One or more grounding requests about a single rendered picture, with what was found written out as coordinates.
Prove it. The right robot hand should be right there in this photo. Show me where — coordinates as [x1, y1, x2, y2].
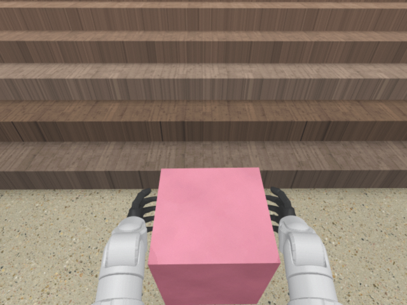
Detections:
[265, 187, 296, 233]

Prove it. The left robot forearm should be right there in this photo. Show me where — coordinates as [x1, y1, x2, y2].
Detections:
[91, 216, 148, 305]

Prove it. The carton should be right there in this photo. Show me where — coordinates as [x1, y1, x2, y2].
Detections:
[148, 168, 280, 305]

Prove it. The right robot forearm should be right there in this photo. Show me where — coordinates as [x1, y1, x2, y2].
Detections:
[278, 215, 343, 305]

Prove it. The left robot hand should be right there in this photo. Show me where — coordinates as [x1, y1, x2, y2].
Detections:
[127, 188, 157, 233]

